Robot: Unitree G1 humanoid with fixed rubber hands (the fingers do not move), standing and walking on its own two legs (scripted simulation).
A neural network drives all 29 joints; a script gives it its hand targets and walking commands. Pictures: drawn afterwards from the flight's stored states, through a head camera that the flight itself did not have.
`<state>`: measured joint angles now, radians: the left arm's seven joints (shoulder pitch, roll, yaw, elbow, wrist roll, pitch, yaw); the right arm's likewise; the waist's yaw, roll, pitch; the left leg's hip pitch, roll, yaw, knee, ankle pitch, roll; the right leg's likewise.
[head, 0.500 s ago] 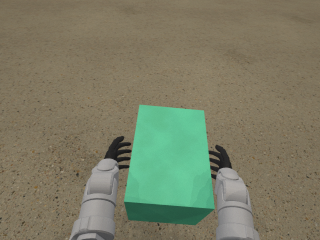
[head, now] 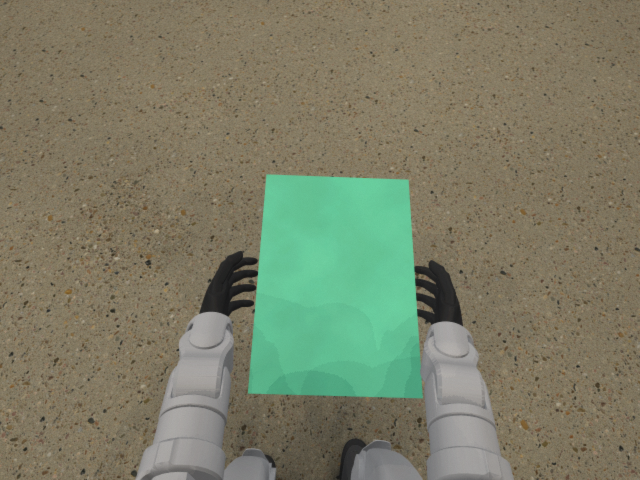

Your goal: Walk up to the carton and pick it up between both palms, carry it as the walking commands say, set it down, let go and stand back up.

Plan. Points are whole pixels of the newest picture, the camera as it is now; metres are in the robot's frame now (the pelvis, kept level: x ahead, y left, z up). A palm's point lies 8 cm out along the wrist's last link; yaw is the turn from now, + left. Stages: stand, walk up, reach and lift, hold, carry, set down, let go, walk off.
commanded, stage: set down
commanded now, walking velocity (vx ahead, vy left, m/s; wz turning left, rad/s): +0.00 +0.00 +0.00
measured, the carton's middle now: (332, 293) +0.39 +0.00 -0.14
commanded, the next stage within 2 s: none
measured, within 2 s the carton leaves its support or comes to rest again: neither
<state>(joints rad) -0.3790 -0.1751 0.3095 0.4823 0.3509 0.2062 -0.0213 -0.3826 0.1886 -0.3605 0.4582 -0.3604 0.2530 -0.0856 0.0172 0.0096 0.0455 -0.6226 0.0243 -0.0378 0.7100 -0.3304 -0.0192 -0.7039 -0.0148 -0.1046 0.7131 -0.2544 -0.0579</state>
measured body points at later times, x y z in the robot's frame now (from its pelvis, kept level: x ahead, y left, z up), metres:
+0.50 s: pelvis -0.06 -0.01 -0.08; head +0.15 -0.04 +0.31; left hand +0.37 +0.14 -0.15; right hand +0.34 -0.15 -0.16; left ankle +0.00 +0.16 -0.71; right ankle +0.05 -0.08 -0.71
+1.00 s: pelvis -0.06 +0.00 -0.16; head +0.18 -0.05 +0.22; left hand +0.41 +0.13 -0.23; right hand +0.37 -0.15 -0.25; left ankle +0.01 +0.16 -0.71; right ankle +0.05 -0.08 -0.71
